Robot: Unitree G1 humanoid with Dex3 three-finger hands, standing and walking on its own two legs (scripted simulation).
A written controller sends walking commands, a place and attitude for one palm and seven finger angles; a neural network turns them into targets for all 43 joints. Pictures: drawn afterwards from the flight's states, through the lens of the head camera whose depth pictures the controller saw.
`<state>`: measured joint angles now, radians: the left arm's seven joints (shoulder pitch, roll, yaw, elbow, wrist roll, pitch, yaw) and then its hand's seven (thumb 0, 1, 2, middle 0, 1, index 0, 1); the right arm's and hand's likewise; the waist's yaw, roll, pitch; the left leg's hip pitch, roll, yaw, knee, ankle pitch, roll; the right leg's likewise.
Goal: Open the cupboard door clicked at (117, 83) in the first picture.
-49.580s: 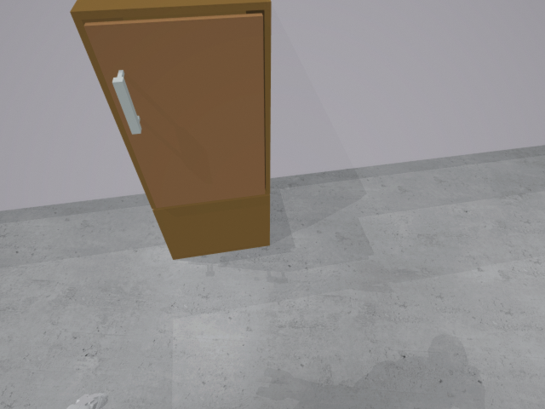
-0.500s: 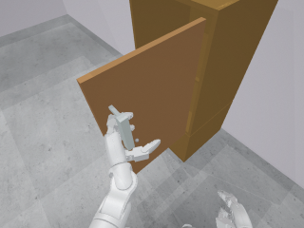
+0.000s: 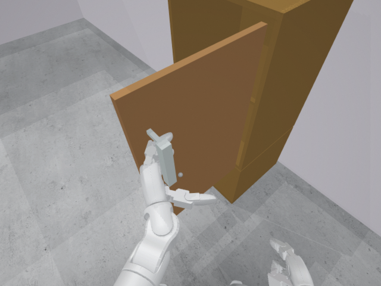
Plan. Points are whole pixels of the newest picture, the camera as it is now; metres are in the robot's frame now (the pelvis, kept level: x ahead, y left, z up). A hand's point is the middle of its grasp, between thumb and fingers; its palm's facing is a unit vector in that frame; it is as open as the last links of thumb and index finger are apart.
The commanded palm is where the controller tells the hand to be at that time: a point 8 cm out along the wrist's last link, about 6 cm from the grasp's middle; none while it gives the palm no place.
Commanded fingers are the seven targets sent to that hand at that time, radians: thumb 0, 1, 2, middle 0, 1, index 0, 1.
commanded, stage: slide the hand sideways off the handle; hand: left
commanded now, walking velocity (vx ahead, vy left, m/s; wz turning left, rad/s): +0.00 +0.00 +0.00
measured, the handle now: (161, 158) +0.36 +0.09 +0.07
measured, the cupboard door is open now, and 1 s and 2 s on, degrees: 90 94 94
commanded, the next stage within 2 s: draw the hand back to the body in 1.18 s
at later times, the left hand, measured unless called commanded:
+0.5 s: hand (176, 200) +0.27 +0.05 +0.07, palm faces -0.10 -0.99 -0.01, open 16.3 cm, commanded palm +0.24 +0.11 +0.06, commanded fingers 0.00 -0.50 0.30 -0.15 -0.30 -0.15 -0.30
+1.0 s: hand (144, 224) +0.22 +0.10 +0.06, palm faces -0.03 -1.00 -0.02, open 16.1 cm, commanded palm +0.19 +0.16 +0.06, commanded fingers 0.00 -0.50 0.30 -0.15 -0.30 -0.15 -0.30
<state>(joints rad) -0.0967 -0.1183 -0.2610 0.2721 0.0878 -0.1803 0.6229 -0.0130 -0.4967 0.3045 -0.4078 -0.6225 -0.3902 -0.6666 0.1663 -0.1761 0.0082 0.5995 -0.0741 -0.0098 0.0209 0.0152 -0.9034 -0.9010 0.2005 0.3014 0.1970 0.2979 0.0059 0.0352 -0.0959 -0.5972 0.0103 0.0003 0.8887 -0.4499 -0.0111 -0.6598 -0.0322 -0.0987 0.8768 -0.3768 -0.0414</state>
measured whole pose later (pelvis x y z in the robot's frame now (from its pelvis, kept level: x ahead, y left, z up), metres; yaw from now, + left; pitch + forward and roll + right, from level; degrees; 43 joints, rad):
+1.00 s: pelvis +0.02 +0.00 -0.01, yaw +0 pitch +11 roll +0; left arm 0.52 0.11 -0.13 -0.27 -0.09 -0.29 -0.03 -0.01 -0.50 0.30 -0.18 -0.31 -0.19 -0.32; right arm 0.25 -0.22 0.02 0.41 -0.01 -0.09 -0.01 0.02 -0.90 -0.90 0.20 0.30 0.20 0.30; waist 0.01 0.03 -0.10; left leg -0.64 0.02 0.00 0.98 -0.53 -0.01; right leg -0.70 -0.03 -0.10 0.97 -0.45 -0.04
